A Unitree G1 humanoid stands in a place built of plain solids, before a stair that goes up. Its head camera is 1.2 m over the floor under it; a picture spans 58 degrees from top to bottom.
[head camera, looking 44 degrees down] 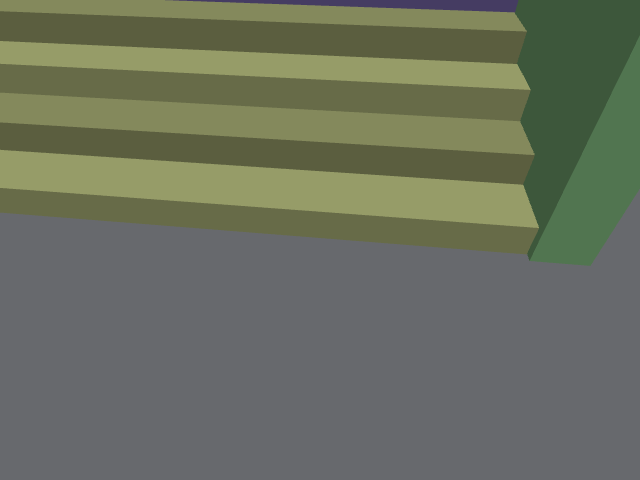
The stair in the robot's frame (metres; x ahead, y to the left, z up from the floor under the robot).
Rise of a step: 0.14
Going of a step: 0.27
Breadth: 2.68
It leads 7 degrees to the right of straight ahead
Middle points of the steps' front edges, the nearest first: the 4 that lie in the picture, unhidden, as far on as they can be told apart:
1.31 0.53 0.14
1.58 0.50 0.28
1.84 0.47 0.42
2.11 0.44 0.56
